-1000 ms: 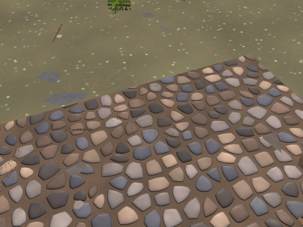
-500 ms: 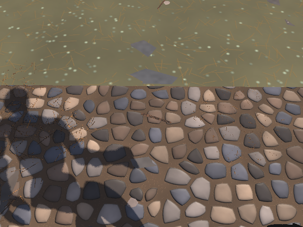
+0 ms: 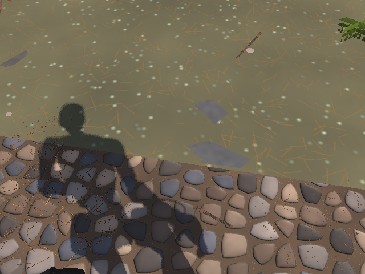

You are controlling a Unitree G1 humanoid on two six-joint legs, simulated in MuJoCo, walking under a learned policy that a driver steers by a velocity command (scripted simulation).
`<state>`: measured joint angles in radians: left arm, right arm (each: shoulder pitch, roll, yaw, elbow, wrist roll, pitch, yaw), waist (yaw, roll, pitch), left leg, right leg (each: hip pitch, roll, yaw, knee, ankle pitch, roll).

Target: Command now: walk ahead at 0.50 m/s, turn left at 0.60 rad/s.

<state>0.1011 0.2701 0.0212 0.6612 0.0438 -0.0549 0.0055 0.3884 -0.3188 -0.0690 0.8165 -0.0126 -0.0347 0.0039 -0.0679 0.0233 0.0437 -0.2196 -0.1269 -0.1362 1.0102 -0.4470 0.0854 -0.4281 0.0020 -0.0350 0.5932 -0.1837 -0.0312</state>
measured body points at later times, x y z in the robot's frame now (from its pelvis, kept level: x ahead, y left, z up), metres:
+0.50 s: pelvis +0.26 +0.06 -0.01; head +0.30 +0.08 +0.44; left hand +0.18 +0.32 -0.14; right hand +0.53 -0.11 -0.09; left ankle +0.33 +0.13 -0.72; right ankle +0.11 -0.11 -0.65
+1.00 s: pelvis +0.54 +0.14 -0.01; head +0.57 +0.16 +0.44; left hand +0.61 +0.47 -0.08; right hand +0.68 -0.12 -0.13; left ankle +0.33 +0.13 -0.70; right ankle +0.70 +0.12 -0.73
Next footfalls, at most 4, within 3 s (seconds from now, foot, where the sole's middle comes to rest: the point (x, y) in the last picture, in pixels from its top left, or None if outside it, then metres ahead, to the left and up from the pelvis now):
0.44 left None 0.36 0.14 -0.76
0.98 right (148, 208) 0.73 0.14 -0.76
1.46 left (66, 206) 0.76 0.47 -0.76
1.98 right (55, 141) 1.10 0.57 -0.76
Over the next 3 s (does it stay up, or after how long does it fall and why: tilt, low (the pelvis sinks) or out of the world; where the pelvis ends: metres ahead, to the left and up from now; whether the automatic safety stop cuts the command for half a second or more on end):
stays up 1.11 1.00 0.01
